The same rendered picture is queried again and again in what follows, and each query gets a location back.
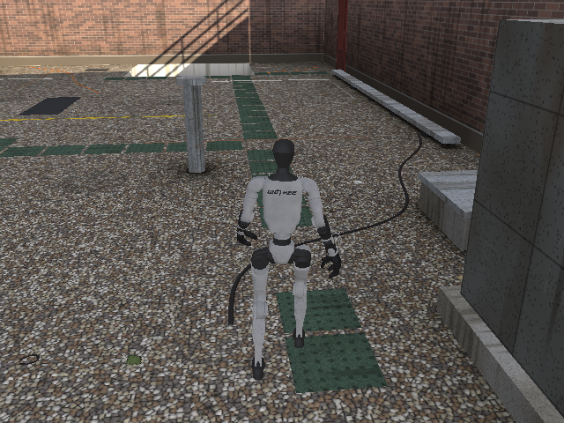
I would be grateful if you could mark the robot left hand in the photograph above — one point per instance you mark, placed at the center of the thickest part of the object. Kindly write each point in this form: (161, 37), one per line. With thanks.
(241, 239)

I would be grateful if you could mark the right robot upper arm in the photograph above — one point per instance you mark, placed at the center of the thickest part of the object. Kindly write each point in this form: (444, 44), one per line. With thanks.
(314, 200)

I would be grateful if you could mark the left robot upper arm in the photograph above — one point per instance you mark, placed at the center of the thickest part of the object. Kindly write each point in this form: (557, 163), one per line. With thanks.
(255, 185)

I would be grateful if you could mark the robot right hand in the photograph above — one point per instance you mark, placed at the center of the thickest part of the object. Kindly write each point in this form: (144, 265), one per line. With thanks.
(335, 266)

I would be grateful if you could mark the robot head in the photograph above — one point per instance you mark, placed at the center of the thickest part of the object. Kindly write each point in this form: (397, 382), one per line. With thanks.
(283, 151)

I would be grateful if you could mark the robot right foot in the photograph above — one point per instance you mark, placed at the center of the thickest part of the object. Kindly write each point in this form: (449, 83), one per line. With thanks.
(298, 341)

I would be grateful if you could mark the robot left forearm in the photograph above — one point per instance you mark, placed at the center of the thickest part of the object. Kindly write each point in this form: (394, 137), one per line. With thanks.
(242, 226)

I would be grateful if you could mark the robot right forearm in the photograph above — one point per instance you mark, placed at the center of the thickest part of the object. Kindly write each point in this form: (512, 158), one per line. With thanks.
(327, 238)

